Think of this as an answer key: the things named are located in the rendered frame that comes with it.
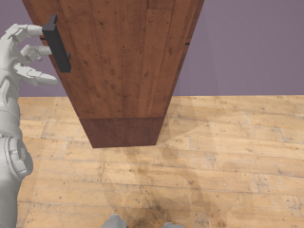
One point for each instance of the robot left hand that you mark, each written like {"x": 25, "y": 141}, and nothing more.
{"x": 10, "y": 55}

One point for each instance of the left robot upper arm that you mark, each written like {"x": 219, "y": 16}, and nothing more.
{"x": 15, "y": 164}

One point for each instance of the handle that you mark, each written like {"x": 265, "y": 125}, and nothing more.
{"x": 56, "y": 45}

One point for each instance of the robot left thigh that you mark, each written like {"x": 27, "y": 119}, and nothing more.
{"x": 115, "y": 223}

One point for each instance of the cupboard door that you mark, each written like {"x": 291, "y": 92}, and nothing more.
{"x": 124, "y": 54}

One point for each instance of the robot left forearm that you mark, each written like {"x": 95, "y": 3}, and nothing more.
{"x": 9, "y": 107}

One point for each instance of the left robot shin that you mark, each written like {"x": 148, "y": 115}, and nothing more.
{"x": 114, "y": 216}

